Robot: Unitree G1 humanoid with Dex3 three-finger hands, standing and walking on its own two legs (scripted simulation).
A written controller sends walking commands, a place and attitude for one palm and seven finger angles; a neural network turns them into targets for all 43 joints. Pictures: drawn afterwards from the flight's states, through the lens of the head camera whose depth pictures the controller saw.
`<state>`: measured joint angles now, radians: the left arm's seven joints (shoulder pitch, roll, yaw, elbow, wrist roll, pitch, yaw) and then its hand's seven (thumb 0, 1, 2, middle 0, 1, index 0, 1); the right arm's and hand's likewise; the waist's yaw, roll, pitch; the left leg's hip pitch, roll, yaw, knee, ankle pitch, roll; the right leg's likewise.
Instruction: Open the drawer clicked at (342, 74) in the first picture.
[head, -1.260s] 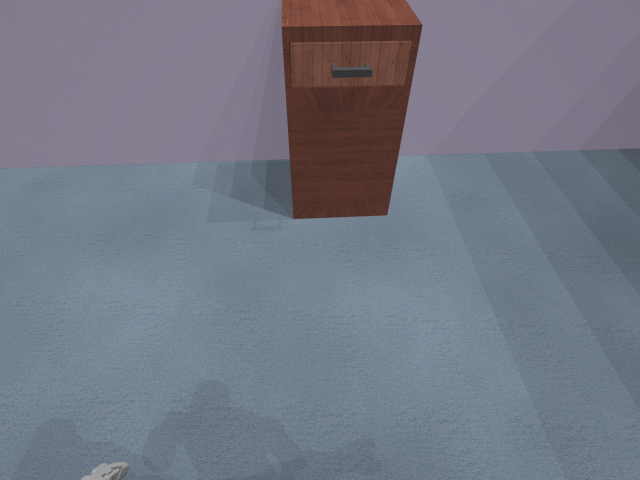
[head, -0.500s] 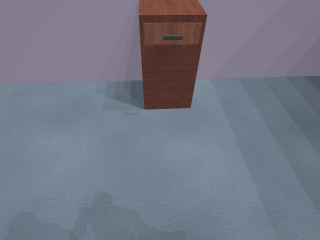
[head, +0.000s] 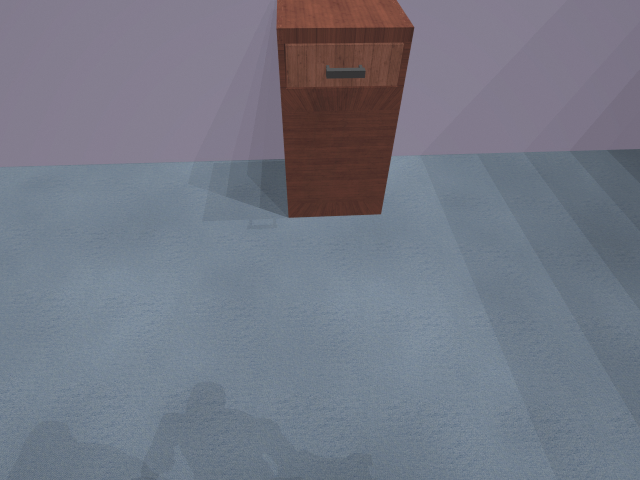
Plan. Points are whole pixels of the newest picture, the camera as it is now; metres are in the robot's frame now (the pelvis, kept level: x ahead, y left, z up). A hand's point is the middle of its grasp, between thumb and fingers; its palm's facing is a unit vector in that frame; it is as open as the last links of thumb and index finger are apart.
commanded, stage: look at it before walking up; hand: left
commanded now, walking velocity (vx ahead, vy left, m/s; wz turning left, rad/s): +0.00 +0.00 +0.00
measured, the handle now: (344, 70) +1.33 +0.00 -0.08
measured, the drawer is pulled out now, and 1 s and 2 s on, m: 0.00 0.00 0.00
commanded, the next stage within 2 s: walk to a spot facing it in 0.18 s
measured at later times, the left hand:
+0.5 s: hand out of the picture +0.06 +0.22 -0.17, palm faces -0.07 -0.96 -0.27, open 7.4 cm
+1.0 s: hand out of the picture +0.15 +0.16 -0.17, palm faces -0.21 -0.96 -0.18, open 7.4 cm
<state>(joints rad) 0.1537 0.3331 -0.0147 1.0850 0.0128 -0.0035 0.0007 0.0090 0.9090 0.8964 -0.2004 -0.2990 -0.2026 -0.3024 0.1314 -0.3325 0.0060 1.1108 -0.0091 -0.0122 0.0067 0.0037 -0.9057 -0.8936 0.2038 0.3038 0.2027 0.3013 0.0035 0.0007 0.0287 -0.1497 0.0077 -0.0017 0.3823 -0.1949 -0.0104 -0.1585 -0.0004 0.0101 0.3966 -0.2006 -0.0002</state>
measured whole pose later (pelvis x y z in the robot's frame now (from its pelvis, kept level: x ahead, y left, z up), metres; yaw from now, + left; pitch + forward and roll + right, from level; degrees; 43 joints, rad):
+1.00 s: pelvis +0.17 -0.02 -0.01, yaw -19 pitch +1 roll -1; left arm 0.47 0.15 0.04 1.05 0.03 -0.05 0.01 0.01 0.91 0.90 -0.20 -0.30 -0.20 -0.30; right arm 0.08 -0.18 -0.05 0.92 -0.01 -0.02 0.03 0.01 -0.91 -0.89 0.20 0.30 0.20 0.30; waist 0.07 0.00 0.05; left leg -0.58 0.09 0.05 0.80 -0.21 -0.05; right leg -0.02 0.05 0.13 0.37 -0.35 -0.02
